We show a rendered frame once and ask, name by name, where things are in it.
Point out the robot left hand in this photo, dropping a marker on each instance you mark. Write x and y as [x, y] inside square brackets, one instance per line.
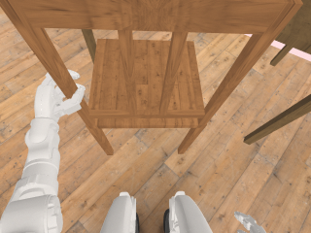
[47, 97]

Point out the robot left thigh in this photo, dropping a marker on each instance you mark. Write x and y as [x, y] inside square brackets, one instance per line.
[120, 214]

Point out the robot right hand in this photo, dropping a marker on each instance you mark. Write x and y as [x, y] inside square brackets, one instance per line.
[249, 223]

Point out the robot right thigh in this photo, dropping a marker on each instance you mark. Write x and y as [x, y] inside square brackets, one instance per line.
[190, 219]

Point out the robot thigh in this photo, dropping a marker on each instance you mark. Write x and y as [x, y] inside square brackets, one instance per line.
[120, 214]
[190, 219]

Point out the robot left forearm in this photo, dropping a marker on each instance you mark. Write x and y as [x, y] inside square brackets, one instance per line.
[39, 175]

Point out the chair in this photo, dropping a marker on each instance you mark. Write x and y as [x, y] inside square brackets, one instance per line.
[149, 83]

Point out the robot left upper arm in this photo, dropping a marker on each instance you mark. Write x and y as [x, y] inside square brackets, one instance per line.
[40, 214]

